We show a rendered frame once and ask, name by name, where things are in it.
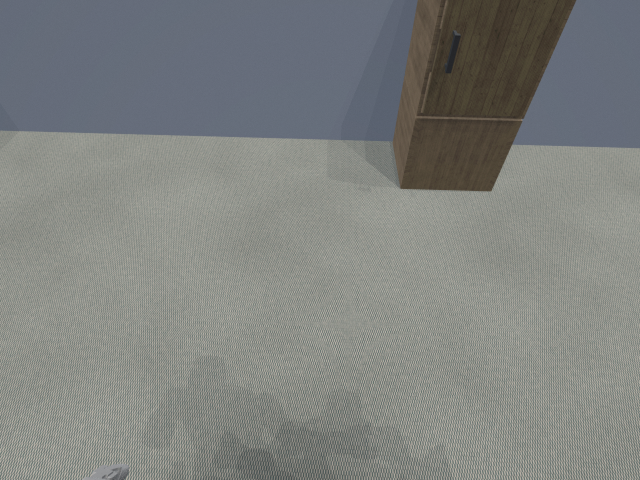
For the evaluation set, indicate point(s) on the handle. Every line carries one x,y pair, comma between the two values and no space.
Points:
453,50

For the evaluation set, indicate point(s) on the cupboard door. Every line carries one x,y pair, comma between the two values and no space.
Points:
503,48

